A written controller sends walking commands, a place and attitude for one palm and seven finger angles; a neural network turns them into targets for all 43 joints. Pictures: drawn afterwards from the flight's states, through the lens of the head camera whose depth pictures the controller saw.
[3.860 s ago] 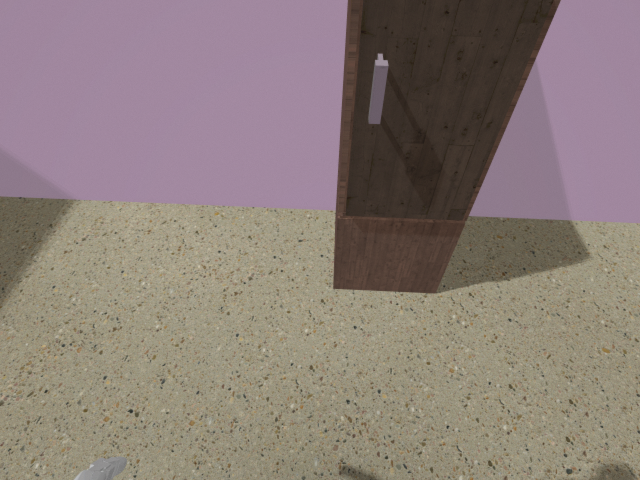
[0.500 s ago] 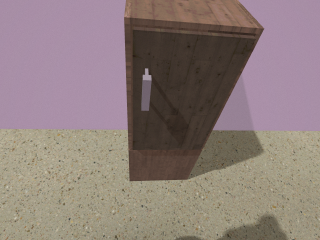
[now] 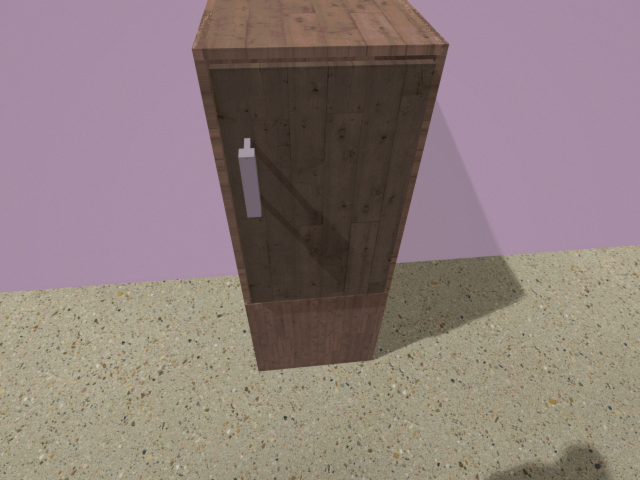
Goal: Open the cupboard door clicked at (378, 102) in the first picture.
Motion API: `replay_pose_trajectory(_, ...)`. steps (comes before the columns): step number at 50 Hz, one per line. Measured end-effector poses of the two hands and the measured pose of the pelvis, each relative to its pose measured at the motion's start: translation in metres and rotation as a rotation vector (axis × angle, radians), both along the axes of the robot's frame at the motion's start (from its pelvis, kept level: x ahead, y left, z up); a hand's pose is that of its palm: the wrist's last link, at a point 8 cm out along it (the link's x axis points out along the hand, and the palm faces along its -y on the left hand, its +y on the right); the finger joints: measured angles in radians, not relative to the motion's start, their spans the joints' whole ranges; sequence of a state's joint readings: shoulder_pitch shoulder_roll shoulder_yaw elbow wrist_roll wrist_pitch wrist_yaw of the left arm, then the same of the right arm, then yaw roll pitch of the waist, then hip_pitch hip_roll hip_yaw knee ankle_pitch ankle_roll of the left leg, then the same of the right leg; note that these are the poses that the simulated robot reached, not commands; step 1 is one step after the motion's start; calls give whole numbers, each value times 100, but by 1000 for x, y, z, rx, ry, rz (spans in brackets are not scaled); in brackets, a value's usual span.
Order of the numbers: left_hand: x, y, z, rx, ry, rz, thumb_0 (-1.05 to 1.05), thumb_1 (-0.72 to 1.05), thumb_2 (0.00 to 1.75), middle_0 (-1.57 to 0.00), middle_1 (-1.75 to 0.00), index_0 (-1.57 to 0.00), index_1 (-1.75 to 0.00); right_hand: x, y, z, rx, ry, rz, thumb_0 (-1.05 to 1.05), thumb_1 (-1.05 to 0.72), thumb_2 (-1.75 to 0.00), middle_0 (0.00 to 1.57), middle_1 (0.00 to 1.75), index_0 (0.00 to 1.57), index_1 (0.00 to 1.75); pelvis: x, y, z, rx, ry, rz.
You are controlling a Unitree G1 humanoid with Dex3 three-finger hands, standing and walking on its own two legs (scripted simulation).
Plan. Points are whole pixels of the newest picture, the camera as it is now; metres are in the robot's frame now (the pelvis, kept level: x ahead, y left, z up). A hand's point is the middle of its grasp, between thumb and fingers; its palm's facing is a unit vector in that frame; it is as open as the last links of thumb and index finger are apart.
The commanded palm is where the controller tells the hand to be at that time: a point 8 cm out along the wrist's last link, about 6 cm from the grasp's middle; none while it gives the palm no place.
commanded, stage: come to a stop and stand still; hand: left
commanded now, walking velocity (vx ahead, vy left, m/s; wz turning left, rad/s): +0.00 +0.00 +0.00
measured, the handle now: (250, 177) +0.59 +0.14 +0.07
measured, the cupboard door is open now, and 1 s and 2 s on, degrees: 0 0 0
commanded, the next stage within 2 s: look again from close up in 0.18 s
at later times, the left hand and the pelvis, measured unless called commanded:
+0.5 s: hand out of the picture -0.01 +0.19 -0.18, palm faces +0.03 -0.98 -0.20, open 7.4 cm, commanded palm none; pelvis +0.00 +0.03 -0.01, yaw +0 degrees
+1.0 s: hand out of the picture +0.03 +0.22 -0.18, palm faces -0.01 -0.98 -0.21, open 7.4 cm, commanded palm none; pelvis +0.02 +0.03 +0.00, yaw -1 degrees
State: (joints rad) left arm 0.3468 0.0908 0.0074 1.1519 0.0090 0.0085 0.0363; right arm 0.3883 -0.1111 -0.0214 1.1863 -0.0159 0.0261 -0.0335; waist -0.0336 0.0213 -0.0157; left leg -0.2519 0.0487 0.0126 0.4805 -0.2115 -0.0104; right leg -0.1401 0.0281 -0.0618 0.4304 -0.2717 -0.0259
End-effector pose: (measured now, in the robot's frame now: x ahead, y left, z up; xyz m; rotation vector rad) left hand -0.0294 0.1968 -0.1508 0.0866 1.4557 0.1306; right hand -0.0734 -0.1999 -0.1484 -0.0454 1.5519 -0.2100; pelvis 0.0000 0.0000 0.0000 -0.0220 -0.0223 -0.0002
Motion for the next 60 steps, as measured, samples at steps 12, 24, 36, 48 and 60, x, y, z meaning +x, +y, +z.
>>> replay_pose_trajectory(12,-9,-11,0,-29,11,19,1,91,90,-20,-29,-20,-30,17,16,2,27,-33,25,0,-90,-90,20,30,20,30,-7,0,3,14,-5,-6)
replay_pose_trajectory(24,8,40,0,54,-60,-19,1,91,90,-20,-30,-20,-30,66,5,-4,-37,-202,83,2,-92,-90,19,30,20,30,-3,25,-7,-2,1,1)
replay_pose_trajectory(36,49,79,11,112,-137,-49,1,91,90,-20,-29,-20,-30,98,8,3,-53,-246,124,1,-92,-90,20,30,20,30,7,37,-3,20,10,-9)
replay_pose_trajectory(48,59,72,5,78,-114,-62,1,91,90,-20,-29,-20,-30,118,3,9,-74,-251,136,0,-91,-90,20,30,20,30,15,36,-2,20,10,-13)
replay_pose_trajectory(60,47,40,1,64,-41,-28,1,91,90,-20,-29,-20,-30,110,-21,1,-68,-172,114,0,-90,-90,20,30,21,30,28,6,-6,22,46,16)
